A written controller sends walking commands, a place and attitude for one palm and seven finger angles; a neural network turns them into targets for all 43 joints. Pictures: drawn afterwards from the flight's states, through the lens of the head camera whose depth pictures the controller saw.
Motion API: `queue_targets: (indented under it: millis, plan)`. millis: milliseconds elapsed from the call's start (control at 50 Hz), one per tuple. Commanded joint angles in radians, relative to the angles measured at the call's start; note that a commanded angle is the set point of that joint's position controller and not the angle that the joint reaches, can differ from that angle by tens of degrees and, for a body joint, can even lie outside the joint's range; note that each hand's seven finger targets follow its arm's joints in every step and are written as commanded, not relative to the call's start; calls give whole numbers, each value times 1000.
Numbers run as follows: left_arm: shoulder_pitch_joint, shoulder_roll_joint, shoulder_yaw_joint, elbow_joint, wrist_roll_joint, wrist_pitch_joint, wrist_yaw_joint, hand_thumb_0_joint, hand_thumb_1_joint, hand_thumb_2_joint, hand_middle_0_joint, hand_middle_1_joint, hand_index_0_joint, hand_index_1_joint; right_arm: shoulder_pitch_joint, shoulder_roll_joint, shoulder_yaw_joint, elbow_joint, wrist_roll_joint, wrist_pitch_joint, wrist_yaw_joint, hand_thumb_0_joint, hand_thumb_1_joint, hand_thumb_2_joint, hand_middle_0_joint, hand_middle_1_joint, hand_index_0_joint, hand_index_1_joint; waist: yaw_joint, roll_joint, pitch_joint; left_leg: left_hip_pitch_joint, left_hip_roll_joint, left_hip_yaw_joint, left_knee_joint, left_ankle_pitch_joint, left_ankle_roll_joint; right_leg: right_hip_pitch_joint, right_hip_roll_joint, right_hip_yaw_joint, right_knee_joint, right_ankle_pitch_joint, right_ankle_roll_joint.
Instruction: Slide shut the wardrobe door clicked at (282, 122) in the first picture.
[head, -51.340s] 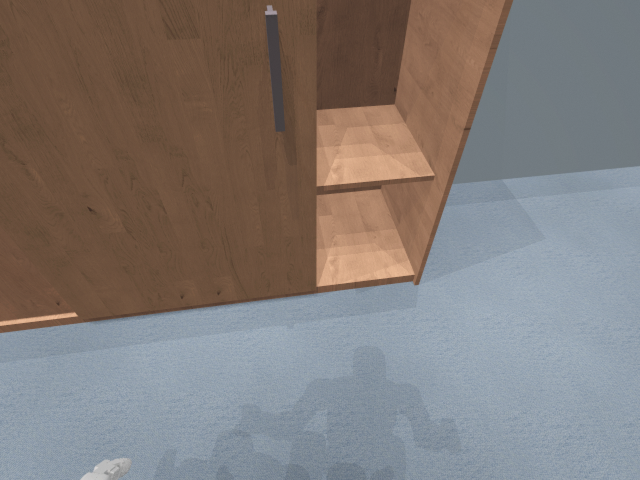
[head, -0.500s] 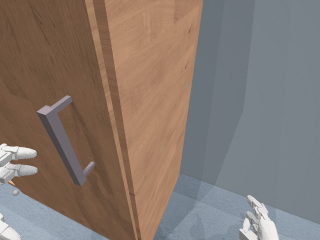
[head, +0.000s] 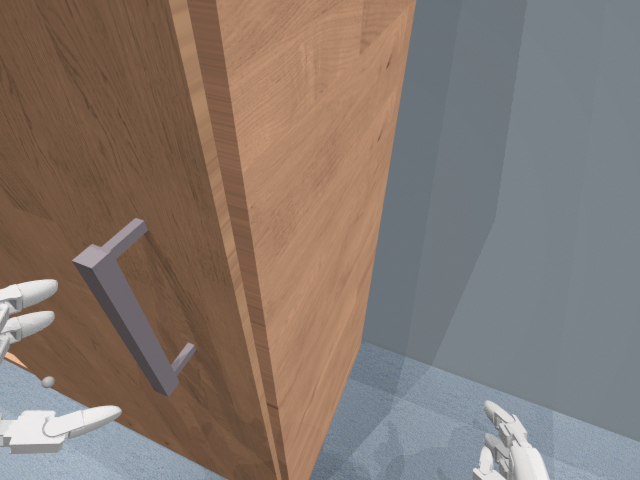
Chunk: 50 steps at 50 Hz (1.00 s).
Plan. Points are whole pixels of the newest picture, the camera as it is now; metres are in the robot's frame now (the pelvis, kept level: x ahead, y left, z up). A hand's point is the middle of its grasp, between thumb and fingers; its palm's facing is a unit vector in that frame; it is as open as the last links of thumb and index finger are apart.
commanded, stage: draw the hand back to the body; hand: left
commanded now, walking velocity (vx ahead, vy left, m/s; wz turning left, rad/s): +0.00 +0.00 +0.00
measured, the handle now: (151, 318) +0.23 +0.23 +0.13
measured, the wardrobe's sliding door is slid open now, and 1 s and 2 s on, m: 0.01 0.01 0.01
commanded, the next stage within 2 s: step back with the hand held close in 0.80 s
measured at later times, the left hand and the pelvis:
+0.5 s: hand (84, 359) +0.17 +0.26 +0.15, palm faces +0.44 -0.78 -0.44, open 10.3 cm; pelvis +0.00 -0.01 +0.01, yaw +1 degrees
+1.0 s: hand (102, 330) +0.18 +0.23 +0.18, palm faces +0.49 -0.77 -0.41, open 7.4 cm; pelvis -0.01 -0.04 +0.01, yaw -1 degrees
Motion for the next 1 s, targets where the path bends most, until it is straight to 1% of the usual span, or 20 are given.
queue_targets:
  millis: [0,40,120,200,240,400,420,440,500,580,620,640,720,740,760,880,900,920,940,980]
  plan:
    - [-131,168,89,-191,32,-73,60,0,175,550,-225,-725,-225,-725,-111,-128,-54,-144,-9,-39,-12,0,-900,-900,200,300,200,300,-32,28,-3,65,86,-121,-194,122,-82,-48,-22,32,-75,92,-37]
    - [-150,157,77,-141,35,-65,60,0,248,585,-223,-683,-223,-683,-111,-136,-51,-132,-10,-21,-7,0,-900,-900,200,300,200,300,-35,37,13,79,83,-124,-202,164,-87,-48,-25,30,-78,105,-37]
    - [-179,175,91,-169,41,-72,60,0,393,655,-218,-598,-218,-598,-119,-134,-54,-131,-17,-5,5,0,-900,-900,200,300,200,300,-19,6,-41,125,96,-118,-199,329,-103,-7,-31,26,-85,167,-32]
    - [-174,150,69,-188,37,-75,48,0,538,725,-213,-512,-213,-512,-129,-127,-54,-135,-19,10,17,0,-900,-900,200,300,200,300,-19,48,-48,165,104,-110,-201,442,-116,18,-34,27,-100,208,-29]
    - [-246,147,51,-164,37,-73,48,0,610,760,-210,-470,-210,-470,-124,-133,-51,-124,-19,21,17,0,-900,-900,200,300,200,300,-38,44,-11,161,97,-113,-206,393,-111,1,-33,29,-115,195,-31]
    - [-406,180,60,-193,44,-90,62,0,900,900,-200,-300,-200,-300,-156,-128,-51,-121,-19,29,2,0,-900,-900,200,300,200,300,-39,50,-29,183,78,-104,-242,198,-81,26,-34,35,-156,133,-32]
    - [-405,192,76,-178,44,-91,64,0,900,900,-200,-300,-200,-300,-160,-129,-48,-116,-21,29,2,0,-900,-900,200,300,200,300,-34,46,-16,176,72,-107,-245,178,-79,27,-33,35,-166,126,-34]
    - [-414,181,61,-182,42,-93,61,0,900,900,-200,-300,-200,-300,-163,-125,-45,-116,-18,30,3,0,-900,-900,200,300,200,300,-39,87,-7,180,69,-112,-256,144,-83,32,-34,39,-167,115,-38]
    - [-390,187,69,-188,39,-98,61,0,900,900,-200,-300,-200,-300,-184,-116,-42,-123,-20,27,1,0,-900,-900,200,300,200,300,-31,60,15,168,66,-101,-265,95,-68,39,-34,41,-190,91,-36]
    - [-383,197,84,-174,38,-105,60,0,900,900,-200,-300,-200,-300,-193,-113,-41,-118,-22,21,4,0,-900,-900,200,300,200,300,-28,76,28,176,55,-84,-264,73,-58,38,-36,53,-227,73,-39]
    - [-372,192,83,-147,34,-104,58,0,900,900,-200,-300,-200,-300,-200,-112,-41,-116,-24,21,7,0,-900,-900,200,300,200,300,-25,36,37,169,50,-71,-256,88,-52,39,-39,57,-245,66,-37]
    - [-365,172,63,-114,34,-101,54,0,900,900,-200,-300,-200,-300,-201,-109,-42,-114,-18,23,9,0,-900,-900,200,300,200,300,-33,50,61,168,48,-66,-263,63,-53,32,-40,62,-253,42,-37]
    - [-318,166,72,-41,22,-103,46,0,900,900,-200,-300,-200,-300,-207,-110,-49,-113,-18,33,15,0,-900,-900,200,300,200,300,-26,-57,84,156,46,-45,-256,48,-39,16,-47,69,-288,-13,-25]
    - [-300,147,56,2,20,-99,41,0,900,900,-200,-300,-200,-300,-211,-105,-51,-111,-11,40,16,0,-900,-900,200,300,200,300,-30,-39,123,147,42,-35,-256,39,-38,1,-48,77,-301,-30,-26]
    - [-287,129,40,-9,18,-103,35,0,900,900,-200,-300,-200,-300,-210,-105,-52,-115,-10,44,19,0,-900,-900,200,300,200,300,-33,-36,121,155,44,-35,-256,37,-38,-2,-49,81,-302,-37,-24]
    - [-294,174,71,-62,19,-124,39,0,900,900,-200,-300,-200,-300,-221,-111,-63,-114,-18,43,21,0,-900,-900,200,300,200,300,-16,-16,44,180,38,-24,-245,106,-28,45,-59,90,-307,13,-22]
    - [-389,179,53,-95,24,-128,39,0,900,900,-200,-300,-200,-300,-229,-114,-62,-110,-19,42,18,0,-900,-900,200,300,200,300,-25,-18,31,193,34,-21,-239,127,-24,40,-60,96,-309,39,-21]
    - [-543,326,216,-194,36,-186,51,0,900,900,-200,-300,-200,-300,-199,-138,-47,-142,-6,57,20,0,-900,-900,200,300,200,300,-49,-65,133,166,49,-31,-190,58,-8,-111,-103,283,-397,77,-1]
    - [-573,320,200,-163,44,-210,48,0,900,900,-200,-300,-200,-300,-198,-125,-43,-109,-11,70,21,0,-900,-900,200,300,200,300,-63,-46,154,151,39,-59,-174,29,-10,-127,-135,300,-417,49,-11]
    - [-398,195,109,-43,57,-193,39,0,900,900,-200,-300,-200,-300,-180,-123,-53,-98,-19,91,31,0,-900,-900,200,300,200,300,-63,-124,115,170,55,-49,-169,75,-13,-105,-144,278,-380,148,-9]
